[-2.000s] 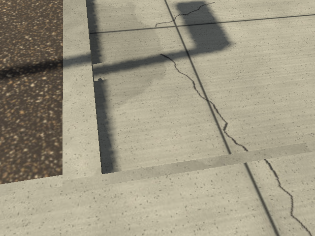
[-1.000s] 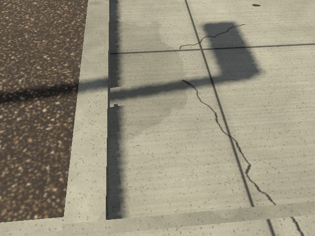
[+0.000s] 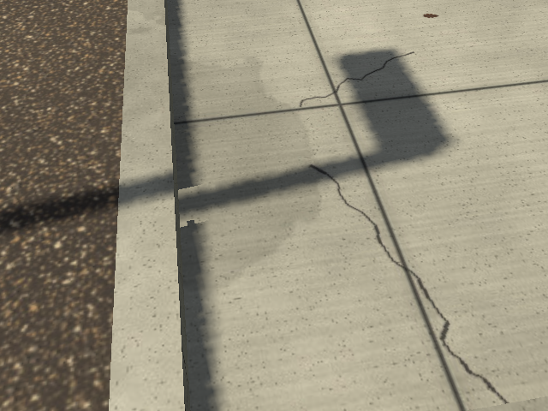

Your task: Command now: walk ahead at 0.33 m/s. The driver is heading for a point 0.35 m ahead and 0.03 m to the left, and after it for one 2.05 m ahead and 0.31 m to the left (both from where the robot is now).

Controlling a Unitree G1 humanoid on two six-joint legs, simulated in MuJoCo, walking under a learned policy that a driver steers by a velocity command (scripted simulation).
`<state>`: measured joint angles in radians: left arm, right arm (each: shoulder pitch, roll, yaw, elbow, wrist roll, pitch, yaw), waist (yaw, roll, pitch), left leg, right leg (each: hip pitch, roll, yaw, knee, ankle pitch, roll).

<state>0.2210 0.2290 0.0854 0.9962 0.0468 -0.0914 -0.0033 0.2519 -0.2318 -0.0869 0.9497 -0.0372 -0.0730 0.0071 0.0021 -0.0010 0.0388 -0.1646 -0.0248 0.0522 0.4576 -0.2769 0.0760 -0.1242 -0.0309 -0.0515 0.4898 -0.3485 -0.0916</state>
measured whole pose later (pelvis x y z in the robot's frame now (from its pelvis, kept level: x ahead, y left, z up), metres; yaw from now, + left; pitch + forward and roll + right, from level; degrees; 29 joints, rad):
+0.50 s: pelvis +0.18 +0.05 +0.00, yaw -1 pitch -2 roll +0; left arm 0.26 0.22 0.06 1.00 0.02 -0.03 0.02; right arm 0.20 -0.20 -0.05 0.96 -0.02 -0.06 0.00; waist 0.00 -0.02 0.10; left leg -0.27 -0.02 0.10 0.44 -0.15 0.08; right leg -0.42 -0.02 -0.01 1.08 -0.43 -0.03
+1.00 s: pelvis +0.25 +0.02 +0.01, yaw +0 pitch -2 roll +0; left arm 0.20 0.16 0.00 1.07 0.00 0.00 0.03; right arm 0.22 -0.19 0.02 1.08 -0.01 0.01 -0.03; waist -0.01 0.01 0.02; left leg -0.10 0.00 0.07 0.30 -0.18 0.02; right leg -0.14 0.04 -0.04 0.29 -0.13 -0.05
